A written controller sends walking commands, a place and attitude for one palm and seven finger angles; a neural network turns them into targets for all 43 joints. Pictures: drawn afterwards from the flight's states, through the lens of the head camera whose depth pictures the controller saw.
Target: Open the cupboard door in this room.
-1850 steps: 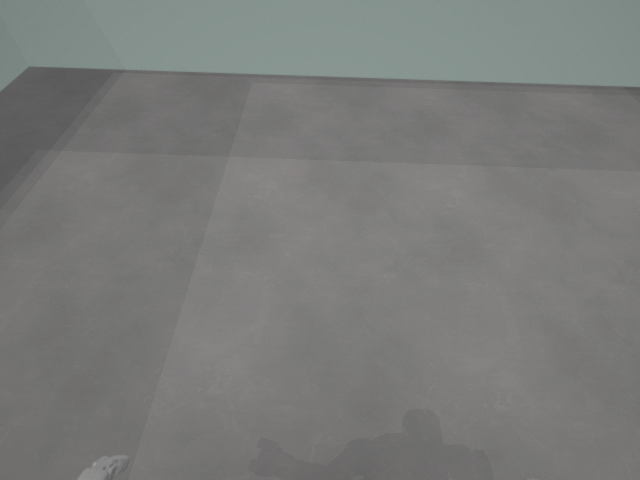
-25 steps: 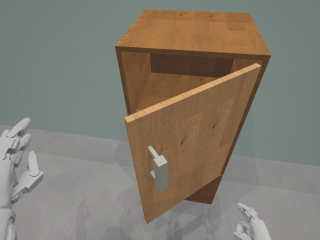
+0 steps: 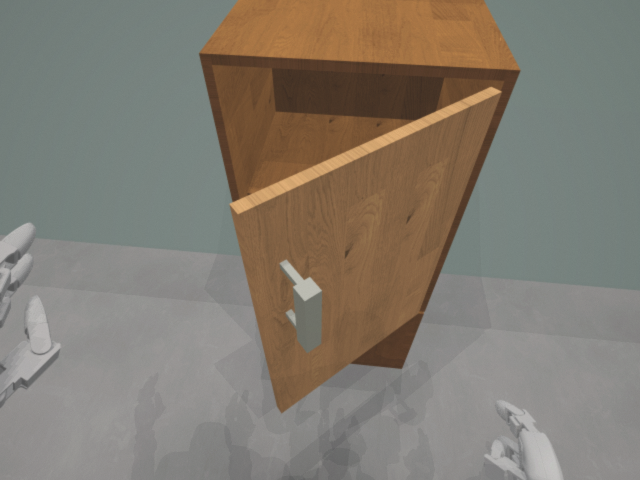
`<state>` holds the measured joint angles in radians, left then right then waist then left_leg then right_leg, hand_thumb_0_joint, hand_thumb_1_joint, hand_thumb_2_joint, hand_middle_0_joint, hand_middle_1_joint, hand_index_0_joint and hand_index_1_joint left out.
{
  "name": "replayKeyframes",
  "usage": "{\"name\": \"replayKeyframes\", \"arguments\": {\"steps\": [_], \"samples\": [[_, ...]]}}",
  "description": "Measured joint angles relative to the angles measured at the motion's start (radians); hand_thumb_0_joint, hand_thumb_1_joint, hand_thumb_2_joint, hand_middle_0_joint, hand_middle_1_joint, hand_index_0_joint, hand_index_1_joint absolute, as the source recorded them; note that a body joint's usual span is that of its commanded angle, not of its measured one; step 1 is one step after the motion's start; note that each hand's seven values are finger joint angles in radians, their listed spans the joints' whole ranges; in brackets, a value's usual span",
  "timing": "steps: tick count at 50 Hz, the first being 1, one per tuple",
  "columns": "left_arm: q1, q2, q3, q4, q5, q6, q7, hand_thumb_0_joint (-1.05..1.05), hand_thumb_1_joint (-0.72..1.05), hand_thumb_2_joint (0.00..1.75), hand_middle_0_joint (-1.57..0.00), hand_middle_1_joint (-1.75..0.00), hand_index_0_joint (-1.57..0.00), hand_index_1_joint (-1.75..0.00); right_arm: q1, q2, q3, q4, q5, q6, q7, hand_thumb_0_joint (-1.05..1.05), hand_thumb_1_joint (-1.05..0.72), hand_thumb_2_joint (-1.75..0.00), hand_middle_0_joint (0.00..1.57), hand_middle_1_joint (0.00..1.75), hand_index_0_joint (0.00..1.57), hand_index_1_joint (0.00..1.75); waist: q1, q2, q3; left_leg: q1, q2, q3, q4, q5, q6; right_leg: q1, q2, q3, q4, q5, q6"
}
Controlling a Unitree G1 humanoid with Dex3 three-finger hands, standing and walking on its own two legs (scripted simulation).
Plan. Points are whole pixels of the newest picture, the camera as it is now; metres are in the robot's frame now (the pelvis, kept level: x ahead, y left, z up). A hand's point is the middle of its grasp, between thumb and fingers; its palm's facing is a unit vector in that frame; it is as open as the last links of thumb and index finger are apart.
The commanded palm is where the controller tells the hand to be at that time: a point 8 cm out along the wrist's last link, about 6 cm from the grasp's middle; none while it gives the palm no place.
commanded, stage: step back with the hand held close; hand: left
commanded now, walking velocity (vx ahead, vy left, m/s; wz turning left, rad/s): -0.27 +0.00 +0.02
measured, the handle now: (298, 306) +0.32 +0.05 +0.04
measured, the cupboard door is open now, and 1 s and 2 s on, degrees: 42 42 42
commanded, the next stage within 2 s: stop stepping back and stand still in 1.04 s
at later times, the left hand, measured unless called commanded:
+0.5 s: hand out of the picture +0.13 +0.28 +0.16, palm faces +0.45 -0.76 -0.48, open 7.4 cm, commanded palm +0.07 +0.32 +0.18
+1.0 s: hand out of the picture +0.07 +0.31 +0.17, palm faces +0.46 -0.79 -0.41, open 7.4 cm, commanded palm +0.01 +0.34 +0.18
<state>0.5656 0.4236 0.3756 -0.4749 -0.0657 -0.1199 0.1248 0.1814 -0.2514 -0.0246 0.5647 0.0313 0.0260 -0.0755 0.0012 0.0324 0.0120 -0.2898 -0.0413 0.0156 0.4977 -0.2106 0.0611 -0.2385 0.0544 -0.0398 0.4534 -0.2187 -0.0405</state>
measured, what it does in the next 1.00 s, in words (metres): walks backwards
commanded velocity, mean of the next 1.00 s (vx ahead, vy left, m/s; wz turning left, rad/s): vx -0.35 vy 0.00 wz -0.03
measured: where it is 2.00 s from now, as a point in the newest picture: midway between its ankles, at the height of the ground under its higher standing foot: outside the picture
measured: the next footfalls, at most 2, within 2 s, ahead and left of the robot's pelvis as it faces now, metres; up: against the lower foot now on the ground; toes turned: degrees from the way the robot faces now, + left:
right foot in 1.20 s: -0.31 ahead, -0.09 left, +0.00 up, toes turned -5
right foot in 1.48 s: -0.25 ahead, -0.04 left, +0.01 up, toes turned -9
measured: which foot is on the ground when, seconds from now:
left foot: down 0.00-1.00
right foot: down 0.00-0.82, up 0.84-1.00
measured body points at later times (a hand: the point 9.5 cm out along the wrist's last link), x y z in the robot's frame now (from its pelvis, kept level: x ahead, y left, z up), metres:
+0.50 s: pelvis -0.06 +0.01 -0.01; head -0.04 +0.03 +0.44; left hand +0.10 +0.32 +0.18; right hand +0.12 -0.21 -0.09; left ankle +0.03 +0.08 -0.74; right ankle -0.04 -0.10 -0.74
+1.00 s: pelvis -0.12 +0.03 +0.00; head -0.10 +0.09 +0.44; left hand +0.04 +0.35 +0.19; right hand +0.06 -0.19 -0.07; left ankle +0.03 +0.08 -0.74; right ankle -0.22 -0.12 -0.65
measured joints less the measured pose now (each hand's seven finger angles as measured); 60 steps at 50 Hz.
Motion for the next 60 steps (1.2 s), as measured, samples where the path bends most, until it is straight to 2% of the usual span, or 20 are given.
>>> {"name": "replayKeyframes", "arguments": {"steps": [5,13,18,21,28,31,35,38,40,41,42,44,46,49,53,57,59,60], "samples": [[0.008,0.011,0.021,-0.027,0.006,-0.011,0.013,0.02,0.89,0.89,-0.21,-0.30,-0.21,-0.30,0.009,0.010,0.005,-0.007,-0.001,-0.004,-0.002,0.01,-0.91,-0.90,0.20,0.30,0.20,0.30,-0.001,-0.013,0.002,-0.034,-0.003,0.005,0.021,0.010,0.008,-0.037,-0.005,0.002,0.027,0.008,0.007],[0.002,-0.003,0.030,-0.040,0.029,-0.030,0.022,0.02,0.89,0.89,-0.21,-0.30,-0.21,-0.30,0.024,0.024,0.022,-0.011,-0.011,-0.031,-0.001,0.01,-0.90,-0.90,0.20,0.30,0.20,0.30,0.000,-0.015,0.003,-0.088,-0.007,0.007,0.070,0.017,0.024,-0.087,-0.010,-0.002,0.071,0.016,0.020],[-0.025,-0.002,0.046,-0.044,0.047,-0.044,0.020,0.02,0.89,0.89,-0.21,-0.30,-0.21,-0.30,0.043,0.041,0.028,-0.008,-0.024,-0.055,-0.002,0.01,-0.90,-0.90,0.20,0.30,0.20,0.30,-0.007,-0.028,0.009,-0.107,-0.026,-0.005,0.083,0.029,0.033,-0.097,0.002,0.046,0.152,-0.029,0.043],[-0.031,-0.004,0.062,-0.048,0.050,-0.060,0.017,0.02,0.89,0.89,-0.21,-0.30,-0.21,-0.30,0.048,0.052,0.030,0.004,-0.030,-0.066,0.004,0.01,-0.90,-0.90,0.20,0.30,0.20,0.30,-0.005,-0.035,-0.004,-0.132,-0.033,-0.014,0.085,0.041,0.031,-0.066,0.014,0.088,0.147,-0.087,0.034],[-0.026,-0.010,0.054,-0.070,0.038,-0.069,0.011,0.02,0.89,0.89,-0.21,-0.30,-0.21,-0.30,0.001,0.053,0.028,0.018,-0.029,-0.077,0.023,0.01,-0.90,-0.89,0.21,0.30,0.20,0.30,0.009,-0.027,0.028,-0.165,-0.005,-0.019,0.082,0.072,0.016,-0.097,0.039,0.085,0.133,-0.041,0.022],[-0.023,-0.005,0.045,-0.081,0.040,-0.071,0.006,0.02,0.89,0.89,-0.21,-0.30,-0.21,-0.30,-0.005,0.048,0.021,0.018,-0.031,-0.074,0.025,0.01,-0.90,-0.89,0.21,0.30,0.20,0.30,0.004,-0.030,0.021,-0.191,0.000,-0.018,0.110,0.015,0.008,-0.111,0.039,0.077,0.133,-0.033,0.018],[-0.015,0.012,0.042,-0.102,0.033,-0.088,0.014,0.02,0.89,0.89,-0.21,-0.30,-0.21,-0.30,-0.003,0.036,0.008,0.026,-0.029,-0.067,0.029,0.01,-0.90,-0.89,0.20,0.30,0.20,0.30,-0.012,-0.034,0.008,-0.219,0.001,-0.027,0.137,-0.047,-0.024,-0.118,0.034,0.058,0.117,-0.016,0.017],[-0.010,0.029,0.047,-0.106,0.030,-0.103,0.023,0.01,0.89,0.89,-0.21,-0.30,-0.22,-0.30,0.001,0.028,-0.006,0.039,-0.023,-0.053,0.028,0.01,-0.90,-0.89,0.20,0.30,0.20,0.30,-0.027,-0.036,0.007,-0.225,0.003,-0.032,0.155,-0.052,-0.042,-0.112,0.031,0.044,0.113,-0.011,0.024],[-0.008,0.041,0.054,-0.105,0.028,-0.105,0.024,0.01,0.89,0.89,-0.21,-0.30,-0.22,-0.30,0.007,0.023,-0.011,0.042,-0.019,-0.044,0.024,0.01,-0.90,-0.89,0.20,0.30,0.20,0.30,-0.031,-0.036,0.008,-0.219,0.009,-0.028,0.137,0.017,-0.025,-0.109,0.031,0.038,0.113,-0.010,0.033],[-0.006,0.047,0.061,-0.104,0.030,-0.108,0.025,0.01,0.89,0.89,-0.21,-0.30,-0.22,-0.30,0.008,0.020,-0.012,0.042,-0.018,-0.043,0.020,0.01,-0.90,-0.90,0.20,0.30,0.20,0.30,-0.031,-0.034,0.010,-0.217,0.014,-0.023,0.126,0.063,-0.004,-0.110,0.033,0.037,0.116,-0.009,0.038],[-0.005,0.051,0.070,-0.102,0.031,-0.110,0.025,0.01,0.89,0.89,-0.21,-0.30,-0.22,-0.30,0.007,0.019,-0.011,0.041,-0.019,-0.046,0.016,0.01,-0.90,-0.90,0.20,0.30,0.20,0.30,-0.029,-0.030,0.014,-0.216,0.021,-0.017,0.116,0.107,0.022,-0.120,0.039,0.039,0.136,-0.042,0.043],[-0.013,0.055,0.088,-0.090,0.035,-0.108,0.019,0.01,0.89,0.89,-0.21,-0.30,-0.22,-0.30,0.001,0.027,-0.013,0.046,-0.029,-0.064,0.011,0.01,-0.90,-0.90,0.20,0.30,0.20,0.30,-0.022,-0.025,0.024,-0.213,0.029,-0.011,0.096,0.126,0.048,-0.158,0.061,0.066,0.306,-0.151,0.049],[-0.026,0.054,0.096,-0.090,0.032,-0.099,0.017,0.02,0.89,0.89,-0.21,-0.30,-0.22,-0.30,0.000,0.045,-0.013,0.053,-0.039,-0.088,0.015,0.01,-0.91,-0.90,0.20,0.30,0.20,0.30,-0.012,-0.021,0.025,-0.203,0.039,-0.014,0.044,0.151,0.049,-0.171,0.080,0.076,0.485,-0.219,0.048],[-0.033,0.043,0.089,-0.118,0.020,-0.091,0.026,0.02,0.89,0.89,-0.21,-0.30,-0.21,-0.30,-0.001,0.074,0.003,0.070,-0.043,-0.114,0.029,0.01,-0.91,-0.90,0.20,0.30,0.20,0.30,0.010,-0.028,-0.001,-0.194,0.058,-0.006,-0.055,0.215,0.041,-0.124,0.072,0.058,0.578,-0.283,0.047],[-0.058,0.027,0.056,-0.138,0.007,-0.083,0.024,0.02,0.89,0.89,-0.21,-0.30,-0.21,-0.30,-0.018,0.108,0.030,0.084,-0.046,-0.133,0.042,0.01,-0.90,-0.90,0.20,0.30,0.20,0.30,0.019,-0.036,-0.047,-0.196,0.072,0.002,-0.192,0.292,0.025,0.000,0.055,0.016,0.481,-0.351,0.032],[-0.081,0.044,0.055,-0.132,-0.015,-0.090,0.008,0.02,0.89,0.89,-0.21,-0.30,-0.21,-0.30,-0.054,0.131,0.048,0.075,-0.059,-0.145,0.055,0.01,-0.90,-0.89,0.20,0.30,0.20,0.30,0.019,-0.039,-0.071,-0.215,0.078,0.022,-0.304,0.396,-0.013,0.138,0.056,-0.025,0.205,-0.374,0.000],[-0.079,0.074,0.084,-0.137,-0.025,-0.101,0.000,0.02,0.89,0.89,-0.21,-0.30,-0.21,-0.30,-0.080,0.138,0.057,0.061,-0.057,-0.146,0.063,0.01,-0.90,-0.89,0.21,0.30,0.20,0.30,0.031,-0.070,-0.062,-0.262,0.064,0.055,-0.259,0.403,-0.030,0.203,0.025,-0.014,0.003,-0.299,-0.021],[-0.074,0.093,0.107,-0.145,-0.027,-0.111,-0.001,0.02,0.90,0.90,-0.21,-0.30,-0.21,-0.30,-0.099,0.140,0.066,0.052,-0.053,-0.146,0.065,0.01,-0.90,-0.89,0.21,0.30,0.21,0.30,0.047,-0.104,-0.047,-0.309,0.047,0.074,-0.171,0.336,-0.041,0.211,-0.015,0.009,-0.070,-0.252,-0.033]]}}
